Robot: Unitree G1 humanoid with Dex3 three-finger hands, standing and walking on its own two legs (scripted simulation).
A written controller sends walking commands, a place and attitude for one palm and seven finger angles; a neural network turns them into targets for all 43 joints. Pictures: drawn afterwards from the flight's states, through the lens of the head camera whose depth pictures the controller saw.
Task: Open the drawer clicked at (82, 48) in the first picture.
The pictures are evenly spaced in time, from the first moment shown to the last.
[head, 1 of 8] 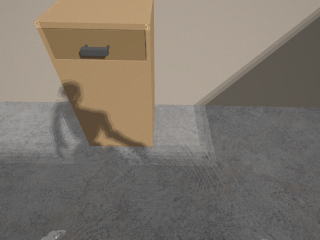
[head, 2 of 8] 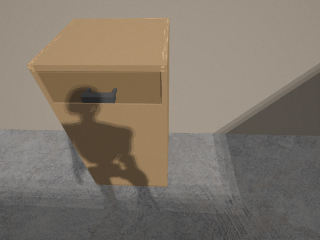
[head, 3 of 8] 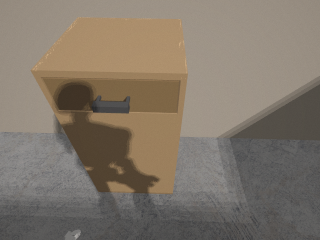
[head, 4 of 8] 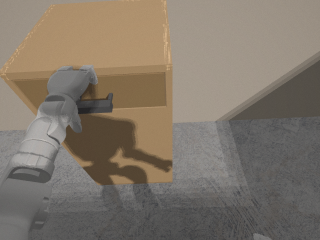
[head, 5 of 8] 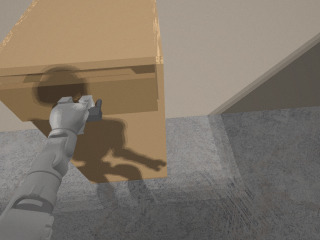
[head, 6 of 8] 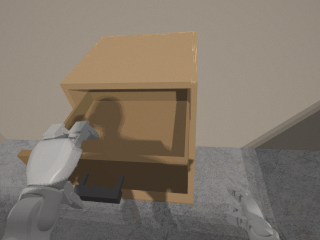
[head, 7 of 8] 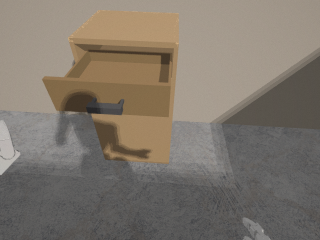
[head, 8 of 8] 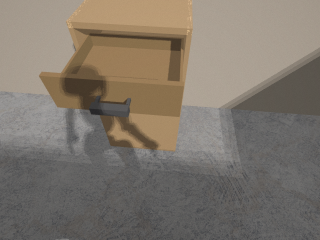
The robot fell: no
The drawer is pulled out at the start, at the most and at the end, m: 0.00 0.30 0.29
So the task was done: yes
